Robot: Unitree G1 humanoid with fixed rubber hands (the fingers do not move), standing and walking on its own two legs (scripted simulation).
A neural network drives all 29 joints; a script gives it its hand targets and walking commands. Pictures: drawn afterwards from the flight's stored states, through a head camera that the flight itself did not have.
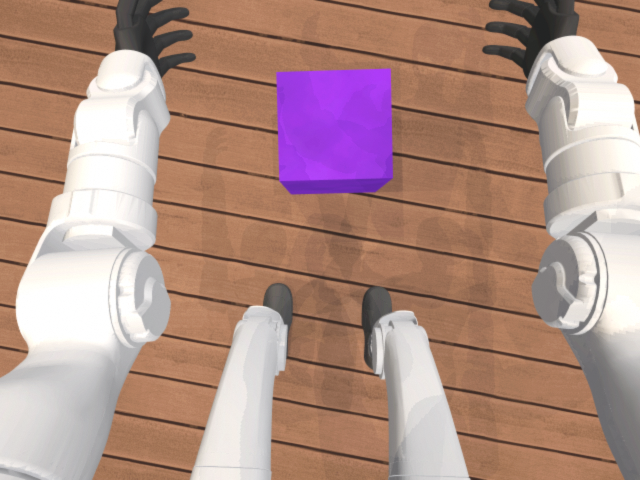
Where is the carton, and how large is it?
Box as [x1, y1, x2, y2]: [276, 69, 392, 193]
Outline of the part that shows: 390,69 276,72 279,180 290,193 375,191 392,177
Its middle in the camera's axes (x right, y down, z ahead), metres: +0.03 -0.22 +0.83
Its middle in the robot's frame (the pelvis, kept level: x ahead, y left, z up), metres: +0.56 +0.01 -0.53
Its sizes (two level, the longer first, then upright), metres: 0.210 0.200 0.250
